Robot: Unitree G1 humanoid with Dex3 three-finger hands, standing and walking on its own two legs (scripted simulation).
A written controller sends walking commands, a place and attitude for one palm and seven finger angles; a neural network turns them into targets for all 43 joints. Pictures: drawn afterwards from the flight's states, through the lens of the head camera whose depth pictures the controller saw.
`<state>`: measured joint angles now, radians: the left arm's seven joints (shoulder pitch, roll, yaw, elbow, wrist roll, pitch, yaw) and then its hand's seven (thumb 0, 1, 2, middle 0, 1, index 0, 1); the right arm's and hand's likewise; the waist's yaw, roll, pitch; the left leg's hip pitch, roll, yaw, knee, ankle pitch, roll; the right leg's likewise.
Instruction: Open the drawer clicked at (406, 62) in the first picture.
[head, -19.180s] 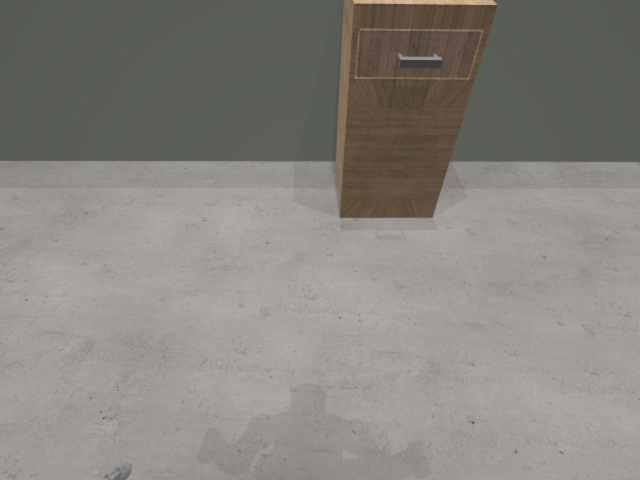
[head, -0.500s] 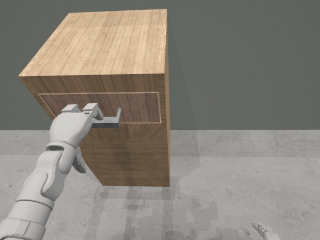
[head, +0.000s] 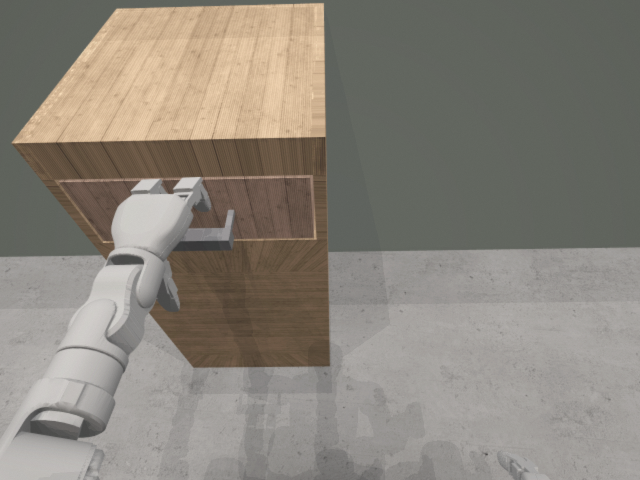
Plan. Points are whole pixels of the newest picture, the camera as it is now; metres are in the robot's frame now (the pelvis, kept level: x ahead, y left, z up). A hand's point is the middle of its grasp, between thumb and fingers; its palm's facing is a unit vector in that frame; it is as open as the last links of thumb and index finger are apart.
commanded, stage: move the hooked fingers above the handle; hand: left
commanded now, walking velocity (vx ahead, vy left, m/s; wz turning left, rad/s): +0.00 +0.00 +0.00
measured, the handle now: (192, 228) +0.48 +0.24 -0.01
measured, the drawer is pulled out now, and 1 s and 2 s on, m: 0.00 0.00 0.00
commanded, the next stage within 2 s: none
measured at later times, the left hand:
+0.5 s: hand (197, 216) +0.45 +0.21 +0.06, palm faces +0.08 -0.06 -1.00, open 13.7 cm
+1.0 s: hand (181, 230) +0.43 +0.23 +0.04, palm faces -0.01 -0.06 -1.00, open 13.8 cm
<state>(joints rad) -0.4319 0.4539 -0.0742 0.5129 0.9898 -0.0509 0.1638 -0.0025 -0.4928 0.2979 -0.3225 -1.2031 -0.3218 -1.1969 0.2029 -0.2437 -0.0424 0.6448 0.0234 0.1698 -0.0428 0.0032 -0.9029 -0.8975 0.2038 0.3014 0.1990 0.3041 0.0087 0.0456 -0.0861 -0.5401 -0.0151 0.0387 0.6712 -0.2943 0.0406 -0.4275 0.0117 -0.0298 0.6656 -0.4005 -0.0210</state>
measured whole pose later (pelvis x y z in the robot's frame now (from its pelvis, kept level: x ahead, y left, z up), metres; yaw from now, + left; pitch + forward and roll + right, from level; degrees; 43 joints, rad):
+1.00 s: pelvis -0.01 +0.00 -0.01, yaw +0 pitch +14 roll -2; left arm -0.68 0.52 -0.06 0.85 1.03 -0.17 0.24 0.00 -0.49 0.30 -0.32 -1.20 -0.32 -1.20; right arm 0.33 -0.28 -0.07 0.70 0.02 0.14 -0.06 0.00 -0.90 -0.90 0.20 0.30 0.20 0.30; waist -0.06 0.04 -0.11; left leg -0.70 0.00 0.02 0.75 -0.29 0.04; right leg -0.57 0.03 -0.05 0.71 -0.39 -0.02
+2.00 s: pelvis -0.01 +0.00 +0.00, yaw -2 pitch +12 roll -1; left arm -0.68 0.51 -0.01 0.96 1.03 -0.01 0.21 0.00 -0.49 0.30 -0.34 -1.22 -0.36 -1.23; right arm 0.29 -0.23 -0.02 0.66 0.05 0.18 -0.06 0.00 -0.90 -0.90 0.21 0.30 0.20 0.30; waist -0.08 0.06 -0.13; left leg -0.62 0.01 0.06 0.68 -0.28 0.04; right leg -0.51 0.04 -0.01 0.67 -0.37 -0.02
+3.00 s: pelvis -0.01 +0.01 -0.01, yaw +0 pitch +15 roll -2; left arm -0.67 0.52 -0.06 0.83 1.03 -0.19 0.22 0.00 -0.49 0.30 -0.34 -1.21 -0.32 -1.20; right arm 0.32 -0.28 -0.07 0.69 0.02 0.15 -0.07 0.00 -0.90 -0.90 0.20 0.30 0.20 0.30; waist -0.07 0.03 -0.11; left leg -0.72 0.00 0.02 0.76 -0.31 0.05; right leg -0.58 0.03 -0.05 0.72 -0.40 -0.02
